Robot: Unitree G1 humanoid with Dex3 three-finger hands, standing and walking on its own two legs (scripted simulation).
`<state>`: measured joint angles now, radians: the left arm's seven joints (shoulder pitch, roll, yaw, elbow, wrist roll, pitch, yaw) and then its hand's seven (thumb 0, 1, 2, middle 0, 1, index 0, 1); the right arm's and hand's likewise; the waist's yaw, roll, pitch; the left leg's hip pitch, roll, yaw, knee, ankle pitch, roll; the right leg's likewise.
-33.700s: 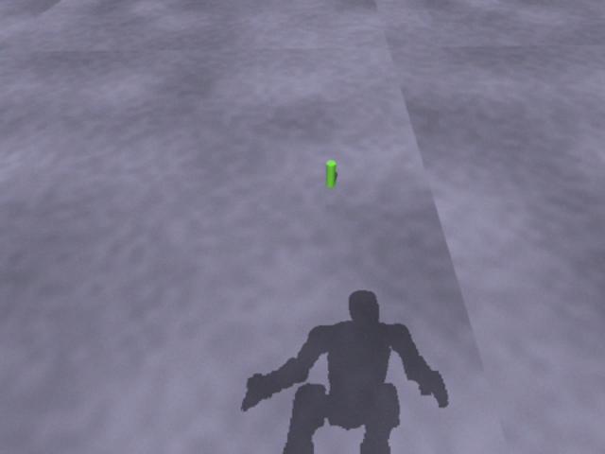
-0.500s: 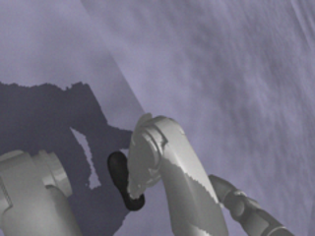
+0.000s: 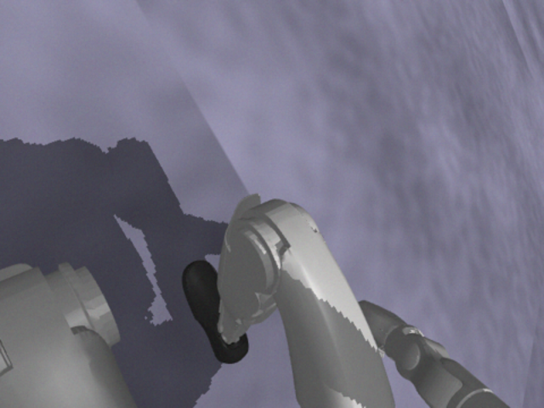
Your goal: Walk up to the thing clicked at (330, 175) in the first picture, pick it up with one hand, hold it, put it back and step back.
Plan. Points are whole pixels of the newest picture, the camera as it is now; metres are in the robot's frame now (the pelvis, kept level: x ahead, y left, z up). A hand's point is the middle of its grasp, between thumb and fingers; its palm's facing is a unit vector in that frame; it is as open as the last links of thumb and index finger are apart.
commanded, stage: close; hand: left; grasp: from the side
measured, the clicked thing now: out of the picture +0.49 +0.34 -0.23
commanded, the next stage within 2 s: settle in 0.56 s
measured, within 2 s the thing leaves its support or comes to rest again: leaves its support in 0.90 s
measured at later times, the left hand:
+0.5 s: hand out of the picture +0.49 +0.33 -0.17, palm faces +0.51 -0.86 -0.03, open 8.6 cm
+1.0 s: hand out of the picture +0.50 +0.34 -0.15, palm faces +0.50 -0.86 -0.02, open 4.3 cm
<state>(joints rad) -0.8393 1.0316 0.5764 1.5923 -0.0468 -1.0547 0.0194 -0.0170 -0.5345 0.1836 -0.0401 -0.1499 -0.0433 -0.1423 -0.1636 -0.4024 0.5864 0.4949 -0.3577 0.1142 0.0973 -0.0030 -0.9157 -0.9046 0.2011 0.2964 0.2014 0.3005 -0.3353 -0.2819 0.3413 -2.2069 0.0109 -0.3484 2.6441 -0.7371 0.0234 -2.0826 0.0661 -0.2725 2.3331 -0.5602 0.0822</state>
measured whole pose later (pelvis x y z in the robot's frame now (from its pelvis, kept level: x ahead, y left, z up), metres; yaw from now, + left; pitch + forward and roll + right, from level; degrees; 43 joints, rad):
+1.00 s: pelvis +0.00 +0.00 +0.01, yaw +0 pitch +17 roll -19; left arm -0.92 1.07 0.56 1.54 -0.01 -0.97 0.02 0.01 0.16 1.07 -0.93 -1.06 -1.26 -1.38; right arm -0.14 -0.40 0.57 0.50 -0.34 0.13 0.09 0.00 -0.89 -0.90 0.20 0.30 0.20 0.30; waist -0.35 -0.27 0.33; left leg -2.22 0.01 -0.33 2.61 -0.73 0.02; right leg -2.09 0.06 -0.26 2.31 -0.56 0.07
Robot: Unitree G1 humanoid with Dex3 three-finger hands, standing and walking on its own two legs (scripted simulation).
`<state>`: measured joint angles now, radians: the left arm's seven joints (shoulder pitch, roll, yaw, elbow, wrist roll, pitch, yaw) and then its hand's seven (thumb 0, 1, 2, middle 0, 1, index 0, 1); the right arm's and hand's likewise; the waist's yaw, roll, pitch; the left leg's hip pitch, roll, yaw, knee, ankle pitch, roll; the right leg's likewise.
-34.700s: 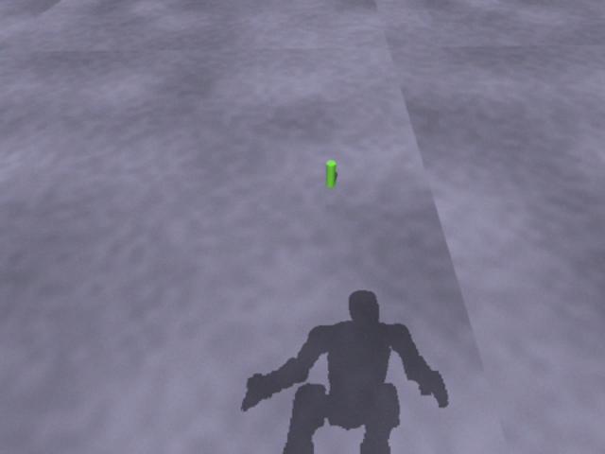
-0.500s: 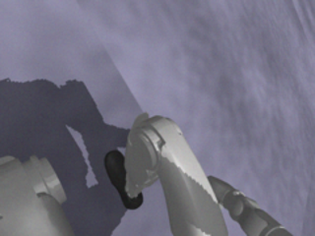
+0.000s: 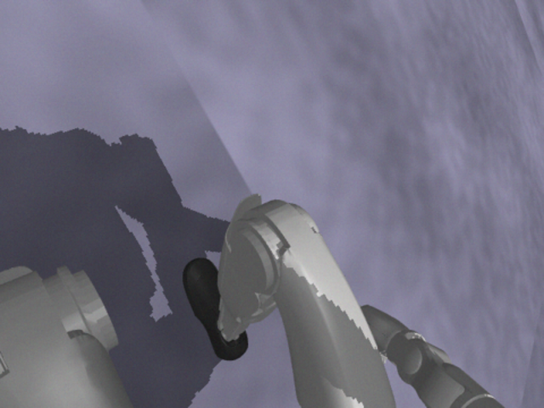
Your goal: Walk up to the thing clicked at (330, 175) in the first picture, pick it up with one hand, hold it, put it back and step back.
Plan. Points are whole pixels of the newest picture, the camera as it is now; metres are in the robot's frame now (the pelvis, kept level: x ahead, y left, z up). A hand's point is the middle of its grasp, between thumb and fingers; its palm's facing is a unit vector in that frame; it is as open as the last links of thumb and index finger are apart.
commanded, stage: settle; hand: left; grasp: from the side
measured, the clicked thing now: out of the picture +0.49 +0.35 -0.22
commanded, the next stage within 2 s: lift in 1.70 s
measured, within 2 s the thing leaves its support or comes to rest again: neither
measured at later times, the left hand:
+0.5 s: hand out of the picture +0.48 +0.39 -0.05, palm faces +0.47 -0.88 -0.05, open 4.1 cm
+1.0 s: hand out of the picture +0.48 +0.38 +0.01, palm faces +0.46 -0.88 -0.07, open 4.1 cm
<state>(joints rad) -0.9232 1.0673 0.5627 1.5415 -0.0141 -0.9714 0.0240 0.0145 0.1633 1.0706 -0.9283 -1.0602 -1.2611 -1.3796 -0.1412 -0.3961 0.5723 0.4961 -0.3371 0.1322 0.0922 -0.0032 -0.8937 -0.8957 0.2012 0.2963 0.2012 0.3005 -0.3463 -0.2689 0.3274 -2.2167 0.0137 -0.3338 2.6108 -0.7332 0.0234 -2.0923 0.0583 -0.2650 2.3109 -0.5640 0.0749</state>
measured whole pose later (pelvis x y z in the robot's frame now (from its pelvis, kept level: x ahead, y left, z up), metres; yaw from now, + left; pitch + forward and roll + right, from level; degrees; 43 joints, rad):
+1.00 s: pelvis +0.02 -0.01 +0.04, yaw +8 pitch +31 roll -11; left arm -0.90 0.75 0.55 1.13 -0.04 -0.55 -0.14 0.02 0.15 1.09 -0.94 -1.08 -1.36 -1.44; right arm 0.13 -0.33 0.20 0.60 -0.13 0.11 0.08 0.00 -0.87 -0.89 0.20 0.30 0.20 0.30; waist -0.23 -0.03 0.00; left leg -2.25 -0.01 -0.15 2.40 -0.70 0.02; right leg -2.18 -0.01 -0.12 2.25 -0.62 0.03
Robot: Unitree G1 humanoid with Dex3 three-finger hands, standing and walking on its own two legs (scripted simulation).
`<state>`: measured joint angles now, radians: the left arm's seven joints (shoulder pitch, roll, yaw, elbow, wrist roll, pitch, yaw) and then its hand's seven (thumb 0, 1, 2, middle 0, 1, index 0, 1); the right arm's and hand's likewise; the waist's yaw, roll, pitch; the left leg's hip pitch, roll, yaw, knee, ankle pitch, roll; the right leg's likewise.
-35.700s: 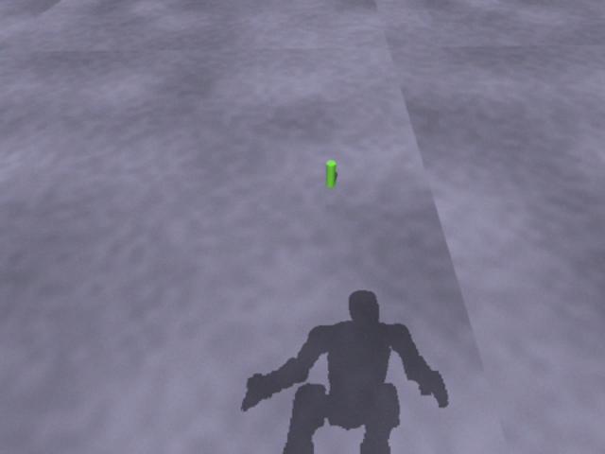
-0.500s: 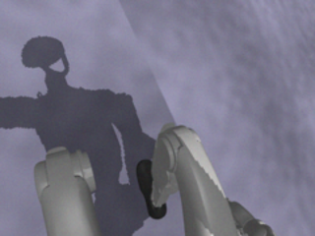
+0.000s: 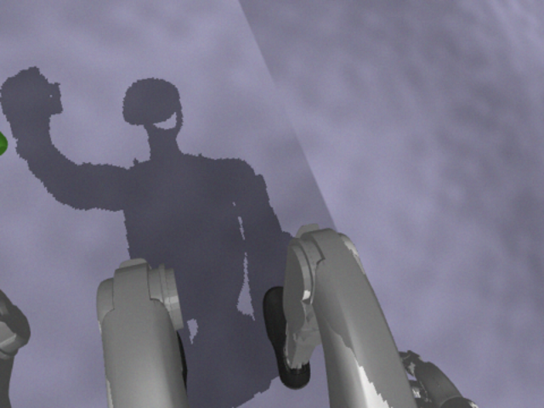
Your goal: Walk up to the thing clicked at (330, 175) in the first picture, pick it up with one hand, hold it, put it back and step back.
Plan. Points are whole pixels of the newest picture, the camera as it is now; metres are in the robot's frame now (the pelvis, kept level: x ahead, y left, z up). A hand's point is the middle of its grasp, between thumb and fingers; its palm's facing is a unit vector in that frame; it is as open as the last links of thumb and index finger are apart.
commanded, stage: settle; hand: left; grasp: from the side
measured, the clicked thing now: out of the picture +0.51 +0.34 -0.09
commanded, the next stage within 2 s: lift in 0.70 s
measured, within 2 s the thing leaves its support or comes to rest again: neither
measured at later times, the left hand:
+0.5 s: hand out of the picture +0.52 +0.31 +0.00, palm faces +0.34 -0.94 -0.05, open 4.1 cm
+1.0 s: hand out of the picture +0.52 +0.30 +0.02, palm faces +0.33 -0.94 -0.05, open 4.0 cm
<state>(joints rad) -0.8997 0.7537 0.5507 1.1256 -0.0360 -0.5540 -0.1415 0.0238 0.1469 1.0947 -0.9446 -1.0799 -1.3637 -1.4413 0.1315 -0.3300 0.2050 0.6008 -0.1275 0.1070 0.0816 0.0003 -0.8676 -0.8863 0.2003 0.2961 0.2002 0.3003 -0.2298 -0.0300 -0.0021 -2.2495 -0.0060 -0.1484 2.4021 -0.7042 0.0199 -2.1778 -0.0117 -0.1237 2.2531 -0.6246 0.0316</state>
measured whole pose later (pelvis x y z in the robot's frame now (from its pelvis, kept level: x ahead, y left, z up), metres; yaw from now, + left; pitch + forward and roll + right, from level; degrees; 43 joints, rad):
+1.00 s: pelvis +0.00 +0.00 +0.03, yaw +2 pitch +34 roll -8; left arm -0.93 0.64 0.53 1.10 -0.02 -0.53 -0.10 0.03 0.15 1.09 -0.94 -1.10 -1.40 -1.46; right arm 0.19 -0.30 0.14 0.63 -0.10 0.08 0.07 0.00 -0.89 -0.89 0.20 0.30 0.20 0.30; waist -0.22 0.00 -0.07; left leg -2.19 -0.01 -0.11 2.28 -0.69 0.01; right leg -2.14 -0.02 -0.09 2.17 -0.63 0.02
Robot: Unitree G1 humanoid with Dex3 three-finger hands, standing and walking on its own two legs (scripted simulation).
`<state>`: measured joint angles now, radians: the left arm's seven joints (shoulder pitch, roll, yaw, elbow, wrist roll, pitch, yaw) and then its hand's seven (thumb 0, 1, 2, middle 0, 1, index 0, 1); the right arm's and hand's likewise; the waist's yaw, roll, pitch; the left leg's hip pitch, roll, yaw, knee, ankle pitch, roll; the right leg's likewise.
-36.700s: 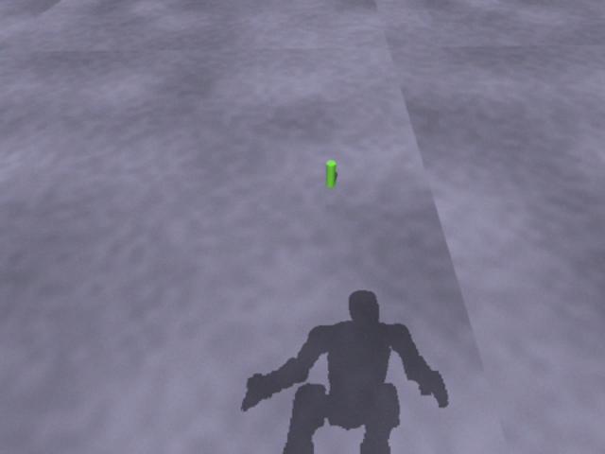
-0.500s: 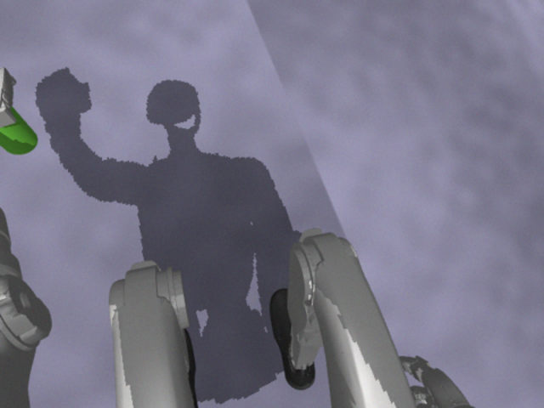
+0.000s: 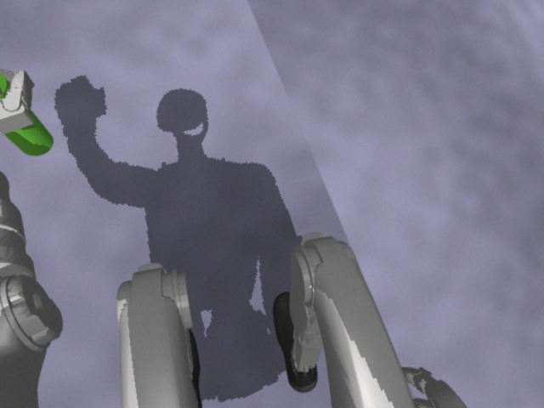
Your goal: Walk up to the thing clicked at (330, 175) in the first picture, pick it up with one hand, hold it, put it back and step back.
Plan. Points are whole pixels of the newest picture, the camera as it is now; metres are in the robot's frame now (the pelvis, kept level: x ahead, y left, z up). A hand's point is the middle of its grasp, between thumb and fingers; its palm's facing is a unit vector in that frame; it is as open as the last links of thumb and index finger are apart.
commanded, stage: lift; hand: left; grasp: from the side
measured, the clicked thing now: (13, 117) +0.53 +0.30 -0.07
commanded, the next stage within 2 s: hold in 1.90 s
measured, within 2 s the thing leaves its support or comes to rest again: neither
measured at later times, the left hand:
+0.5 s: hand out of the picture +0.48 +0.27 +0.10, palm faces +0.27 -0.96 -0.04, open 4.0 cm
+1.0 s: hand out of the picture +0.42 +0.25 +0.28, palm faces +0.30 -0.95 -0.03, open 4.0 cm
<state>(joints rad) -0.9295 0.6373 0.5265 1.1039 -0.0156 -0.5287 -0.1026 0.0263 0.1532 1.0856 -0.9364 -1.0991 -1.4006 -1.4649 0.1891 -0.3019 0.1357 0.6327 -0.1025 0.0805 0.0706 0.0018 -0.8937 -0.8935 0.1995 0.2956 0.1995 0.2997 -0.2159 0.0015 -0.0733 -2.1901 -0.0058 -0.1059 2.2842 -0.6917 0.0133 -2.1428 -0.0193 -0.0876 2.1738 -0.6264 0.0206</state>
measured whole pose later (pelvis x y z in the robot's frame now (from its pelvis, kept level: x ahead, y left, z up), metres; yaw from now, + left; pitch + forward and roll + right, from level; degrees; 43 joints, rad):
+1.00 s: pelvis +0.04 +0.00 +0.24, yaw +5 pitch +23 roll -4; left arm -0.36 0.27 0.27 0.53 -0.14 -0.32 0.00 0.03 0.15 1.09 -0.94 -1.09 -1.39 -1.42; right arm 0.19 -0.24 0.01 0.64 0.03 -0.02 -0.04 0.01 -0.91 -0.89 0.20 0.30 0.20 0.30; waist -0.05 0.02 -0.17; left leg -1.28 0.01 -0.05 1.47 -0.60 0.01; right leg -1.26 -0.01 -0.05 1.40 -0.55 0.01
